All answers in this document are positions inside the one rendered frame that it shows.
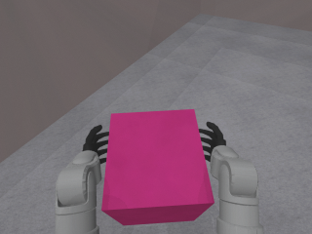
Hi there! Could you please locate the right robot hand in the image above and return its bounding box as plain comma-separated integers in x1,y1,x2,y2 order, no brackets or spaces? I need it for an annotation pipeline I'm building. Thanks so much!
198,122,226,162

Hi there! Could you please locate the carton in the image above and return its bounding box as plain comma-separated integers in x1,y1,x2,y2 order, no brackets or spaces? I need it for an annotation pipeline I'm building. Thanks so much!
101,109,215,226

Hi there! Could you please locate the left robot forearm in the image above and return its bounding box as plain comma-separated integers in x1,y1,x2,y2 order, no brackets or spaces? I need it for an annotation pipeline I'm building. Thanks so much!
55,150,102,234

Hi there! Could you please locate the right robot forearm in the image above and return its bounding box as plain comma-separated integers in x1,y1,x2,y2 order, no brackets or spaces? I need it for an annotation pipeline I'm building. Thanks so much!
210,145,264,234

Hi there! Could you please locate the left robot hand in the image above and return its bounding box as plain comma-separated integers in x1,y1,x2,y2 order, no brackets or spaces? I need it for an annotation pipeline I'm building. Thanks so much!
82,125,109,164

